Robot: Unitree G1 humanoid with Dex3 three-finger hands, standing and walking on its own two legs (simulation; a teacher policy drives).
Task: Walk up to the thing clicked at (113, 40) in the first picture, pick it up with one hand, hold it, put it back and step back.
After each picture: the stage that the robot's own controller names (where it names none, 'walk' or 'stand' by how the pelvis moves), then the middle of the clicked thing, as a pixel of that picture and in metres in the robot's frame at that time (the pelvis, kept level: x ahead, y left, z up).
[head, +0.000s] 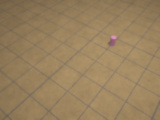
stand; (112, 41) +1.44 -0.41 -0.72
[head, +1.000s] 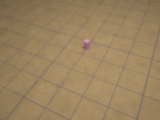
walk; (86, 44) +1.37 -0.01 -0.70
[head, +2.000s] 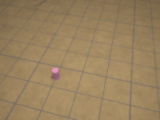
walk; (55, 73) +0.92 +0.27 -0.71
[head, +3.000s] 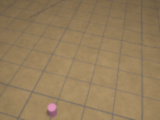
walk; (52, 110) +0.55 +0.20 -0.70
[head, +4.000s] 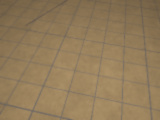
stand; out of the picture +0.39 +0.17 -0.70
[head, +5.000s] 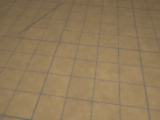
stand; out of the picture +0.36 +0.18 -0.72
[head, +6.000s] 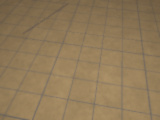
stand; out of the picture +0.35 +0.18 -0.73
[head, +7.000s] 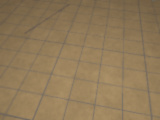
stand; out of the picture +0.35 +0.17 -0.73
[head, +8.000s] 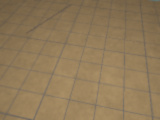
stand; out of the picture +0.35 +0.17 -0.73
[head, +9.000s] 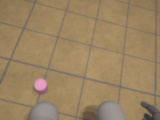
go down; (41, 86) +0.41 +0.18 -0.46
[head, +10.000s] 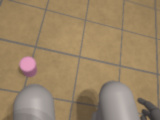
go down; (29, 67) +0.44 +0.20 -0.31
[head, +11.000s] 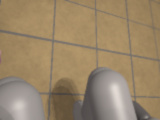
close in; out of the picture +0.42 +0.23 -0.23
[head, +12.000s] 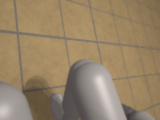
close; out of the picture +0.42 +0.25 -0.22
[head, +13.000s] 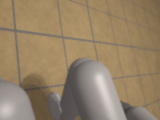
close; out of the picture +0.42 +0.24 -0.22
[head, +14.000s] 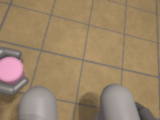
lift; (12, 74) +0.34 +0.23 -0.06
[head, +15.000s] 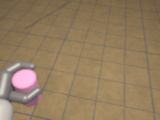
hold; (27, 88) +0.32 +0.17 +0.06
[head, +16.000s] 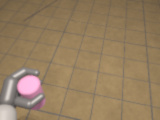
hold; (32, 93) +0.32 +0.17 +0.01
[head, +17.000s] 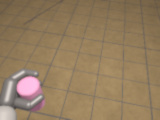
hold; (32, 94) +0.32 +0.17 +0.01
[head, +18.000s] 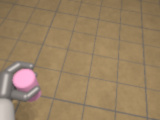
crouch; (28, 86) +0.35 +0.17 -0.03
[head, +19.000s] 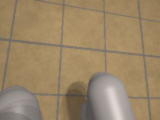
lower; out of the picture +0.49 +0.25 -0.08
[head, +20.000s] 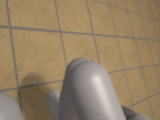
lower; out of the picture +0.45 +0.28 -0.21
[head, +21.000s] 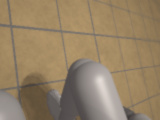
lower; out of the picture +0.44 +0.28 -0.22
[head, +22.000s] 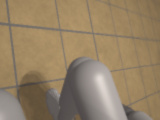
lower; out of the picture +0.44 +0.27 -0.23
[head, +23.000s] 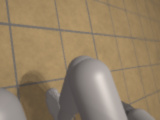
lower; out of the picture +0.44 +0.27 -0.23
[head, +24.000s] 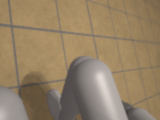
draw back; out of the picture +0.43 +0.26 -0.23
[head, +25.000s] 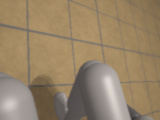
stand; out of the picture +0.43 +0.26 -0.23
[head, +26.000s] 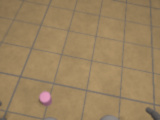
stand; (46, 99) +0.42 +0.18 -0.55
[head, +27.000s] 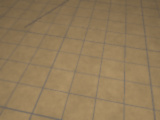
stand; out of the picture +0.39 +0.18 -0.67
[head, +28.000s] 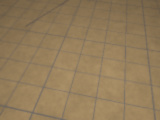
stand; out of the picture +0.39 +0.18 -0.67
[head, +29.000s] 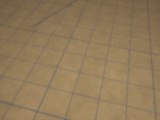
stand; out of the picture +0.39 +0.17 -0.71
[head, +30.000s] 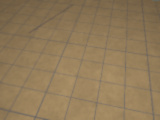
stand; out of the picture +0.39 +0.19 -0.72
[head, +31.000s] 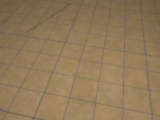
stand; out of the picture +0.37 +0.19 -0.73
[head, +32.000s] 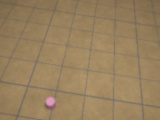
walk; (51, 103) +0.47 +0.17 -0.70
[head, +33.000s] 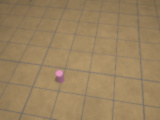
walk; (60, 76) +0.79 +0.23 -0.70
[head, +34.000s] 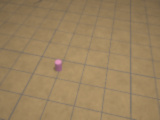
stand; (58, 65) +1.04 +0.19 -0.71
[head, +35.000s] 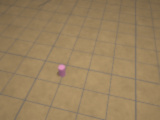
stand; (62, 70) +0.98 +0.17 -0.73
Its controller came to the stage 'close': yes
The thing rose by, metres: 0.72
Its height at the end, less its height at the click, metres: +0.00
